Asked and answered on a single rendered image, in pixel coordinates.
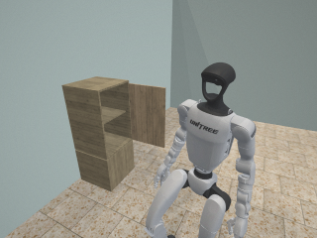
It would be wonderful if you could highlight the right robot hand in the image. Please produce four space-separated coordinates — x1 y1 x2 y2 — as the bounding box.
154 163 170 189

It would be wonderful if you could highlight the robot left upper arm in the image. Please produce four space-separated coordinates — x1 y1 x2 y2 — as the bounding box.
230 115 257 176

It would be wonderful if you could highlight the left robot forearm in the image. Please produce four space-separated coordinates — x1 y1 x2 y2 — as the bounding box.
235 161 256 219

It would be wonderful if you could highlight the cupboard door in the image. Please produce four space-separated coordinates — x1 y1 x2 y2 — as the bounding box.
129 83 166 148

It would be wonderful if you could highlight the humanoid robot torso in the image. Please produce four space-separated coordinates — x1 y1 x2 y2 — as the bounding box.
186 99 236 199

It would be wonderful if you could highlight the robot right upper arm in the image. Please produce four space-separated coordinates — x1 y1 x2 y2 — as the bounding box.
175 99 198 142

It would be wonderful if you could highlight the left robot hand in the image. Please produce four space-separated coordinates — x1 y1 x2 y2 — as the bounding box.
226 216 248 238

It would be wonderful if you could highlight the right robot forearm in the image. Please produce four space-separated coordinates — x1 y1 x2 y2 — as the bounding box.
163 128 185 167

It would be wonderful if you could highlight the robot left thigh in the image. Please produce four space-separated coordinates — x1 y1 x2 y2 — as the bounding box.
198 185 232 238

